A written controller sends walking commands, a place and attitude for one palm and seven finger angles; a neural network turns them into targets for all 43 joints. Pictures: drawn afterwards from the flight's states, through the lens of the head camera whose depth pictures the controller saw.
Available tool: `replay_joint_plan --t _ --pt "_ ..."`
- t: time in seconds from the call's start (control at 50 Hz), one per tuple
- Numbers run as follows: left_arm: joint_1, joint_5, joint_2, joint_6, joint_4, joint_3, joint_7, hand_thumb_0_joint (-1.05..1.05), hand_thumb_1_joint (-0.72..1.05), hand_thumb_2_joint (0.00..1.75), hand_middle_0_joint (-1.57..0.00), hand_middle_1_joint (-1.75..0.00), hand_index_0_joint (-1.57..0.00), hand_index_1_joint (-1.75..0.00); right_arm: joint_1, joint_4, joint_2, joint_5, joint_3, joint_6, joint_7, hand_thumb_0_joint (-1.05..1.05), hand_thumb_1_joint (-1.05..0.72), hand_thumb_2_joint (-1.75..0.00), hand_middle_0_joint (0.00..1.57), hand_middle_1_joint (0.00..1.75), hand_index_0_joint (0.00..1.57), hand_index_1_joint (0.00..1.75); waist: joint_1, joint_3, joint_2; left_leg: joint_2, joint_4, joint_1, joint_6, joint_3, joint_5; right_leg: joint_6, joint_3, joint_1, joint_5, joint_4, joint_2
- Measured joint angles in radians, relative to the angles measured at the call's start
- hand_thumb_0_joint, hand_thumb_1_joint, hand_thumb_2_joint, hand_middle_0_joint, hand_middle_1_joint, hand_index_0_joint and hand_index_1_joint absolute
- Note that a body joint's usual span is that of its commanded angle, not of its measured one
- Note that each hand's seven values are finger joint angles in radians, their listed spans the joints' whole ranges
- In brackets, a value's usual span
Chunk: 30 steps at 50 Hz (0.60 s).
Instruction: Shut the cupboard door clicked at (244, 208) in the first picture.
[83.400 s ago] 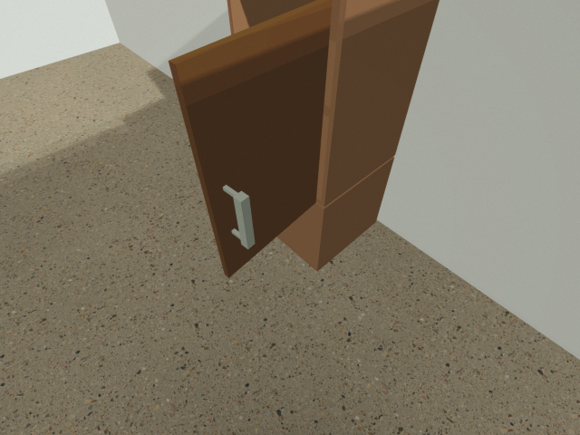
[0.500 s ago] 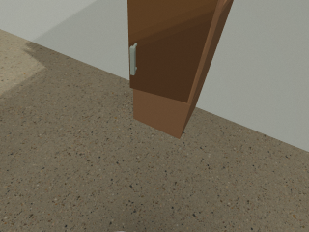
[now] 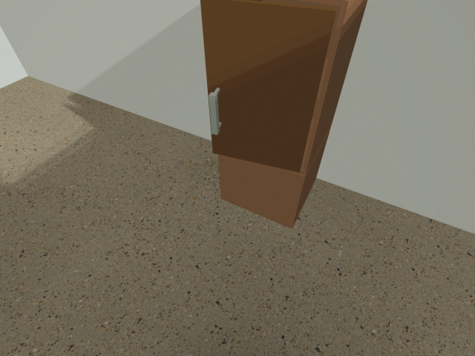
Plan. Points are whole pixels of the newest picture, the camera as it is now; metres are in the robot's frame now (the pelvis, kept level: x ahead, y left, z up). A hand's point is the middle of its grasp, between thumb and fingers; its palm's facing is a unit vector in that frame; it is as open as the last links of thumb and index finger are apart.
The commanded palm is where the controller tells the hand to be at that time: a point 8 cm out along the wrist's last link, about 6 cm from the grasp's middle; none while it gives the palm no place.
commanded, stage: let the arm hang, fingers relaxed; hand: left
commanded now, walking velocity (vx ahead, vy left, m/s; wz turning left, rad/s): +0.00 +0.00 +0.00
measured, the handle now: (216, 111) +0.93 +0.14 -0.11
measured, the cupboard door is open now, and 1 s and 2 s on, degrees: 10 10 10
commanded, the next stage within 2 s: look to check the result in 0.28 s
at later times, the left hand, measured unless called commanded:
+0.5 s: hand out of the picture +0.10 +0.21 -0.16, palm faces -0.02 -0.96 -0.28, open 7.3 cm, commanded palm none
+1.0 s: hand out of the picture +0.10 +0.20 -0.16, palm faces +0.00 -0.96 -0.29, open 7.3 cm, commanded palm none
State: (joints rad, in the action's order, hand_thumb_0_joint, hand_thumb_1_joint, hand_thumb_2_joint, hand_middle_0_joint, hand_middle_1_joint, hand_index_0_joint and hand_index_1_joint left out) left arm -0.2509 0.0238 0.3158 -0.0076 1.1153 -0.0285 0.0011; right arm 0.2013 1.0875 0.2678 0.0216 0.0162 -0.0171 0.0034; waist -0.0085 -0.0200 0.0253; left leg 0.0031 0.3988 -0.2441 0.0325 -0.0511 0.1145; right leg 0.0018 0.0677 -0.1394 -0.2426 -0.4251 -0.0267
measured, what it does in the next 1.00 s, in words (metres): shifts its weight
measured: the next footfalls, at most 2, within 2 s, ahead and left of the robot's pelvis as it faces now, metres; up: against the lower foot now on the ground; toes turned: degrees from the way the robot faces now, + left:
right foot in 1.72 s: +0.12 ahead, -0.13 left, +0.00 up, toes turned +24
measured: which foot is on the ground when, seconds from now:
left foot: down 0.00-1.00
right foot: down 0.00-1.00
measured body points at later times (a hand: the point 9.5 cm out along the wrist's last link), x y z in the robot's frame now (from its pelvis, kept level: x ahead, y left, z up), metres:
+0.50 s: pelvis +0.04 -0.01 +0.00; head +0.05 -0.01 +0.45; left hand +0.10 +0.26 -0.14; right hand +0.09 -0.30 -0.14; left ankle +0.07 +0.10 -0.74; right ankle -0.01 -0.12 -0.74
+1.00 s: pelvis +0.06 -0.02 +0.00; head +0.07 -0.02 +0.45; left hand +0.10 +0.25 -0.14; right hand +0.12 -0.29 -0.14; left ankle +0.07 +0.10 -0.74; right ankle +0.00 -0.12 -0.74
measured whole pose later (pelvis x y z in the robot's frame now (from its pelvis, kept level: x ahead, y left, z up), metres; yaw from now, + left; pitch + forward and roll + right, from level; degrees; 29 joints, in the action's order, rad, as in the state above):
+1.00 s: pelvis +0.06 -0.02 +0.00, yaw +0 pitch -2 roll +0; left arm -0.19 0.01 0.27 0.00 1.13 -0.02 -0.01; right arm 0.13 1.12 0.27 0.02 0.00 -0.01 0.02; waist 0.00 -0.04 -0.01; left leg -0.01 0.34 -0.14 0.00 -0.05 0.17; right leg -0.02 0.07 -0.01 -0.27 -0.31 0.00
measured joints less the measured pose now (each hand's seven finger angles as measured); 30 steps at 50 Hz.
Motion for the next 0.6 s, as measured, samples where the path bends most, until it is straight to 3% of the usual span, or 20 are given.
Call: replay_joint_plan --t 0.32,0.6 --pt "0.108 -0.006 -0.034 0.017 -0.012 0.017 0.004 0.01 0.91 0.9 -0.2 -0.3 -0.21 -0.3 -0.041 0.03 0.025 -0.001 -0.006 0.013 0.003 0.0 -0.91 -0.9 0.2 0.3 0.21 0.3 0.021 -0.021 -0.037 -0.011 -0.039 0.043 -0.019 0.002 0.013 -0.01 0.0 0.053 0.0 0.065 0.015" --pt "0.096 -0.009 -0.023 0.013 0.009 0.011 -0.005 0.01 0.91 0.9 -0.2 -0.3 -0.21 -0.3 -0.067 0.034 0.016 -0.003 -0.014 0.012 0.009 0.0 -0.91 -0.9 0.2 0.3 0.21 0.3 0.012 -0.031 -0.029 -0.014 -0.051 0.073 -0.027 0.004 0.036 -0.014 0.002 0.095 -0.01 0.103 0.019"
